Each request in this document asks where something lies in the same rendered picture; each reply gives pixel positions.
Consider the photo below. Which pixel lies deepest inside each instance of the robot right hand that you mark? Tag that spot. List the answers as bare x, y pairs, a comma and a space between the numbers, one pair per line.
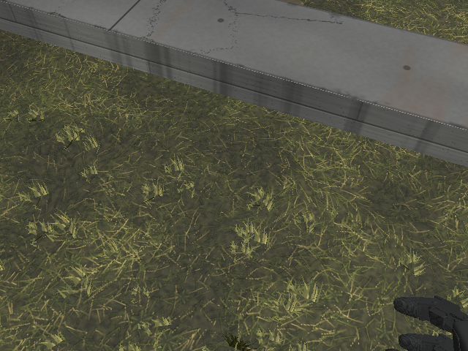
441, 313

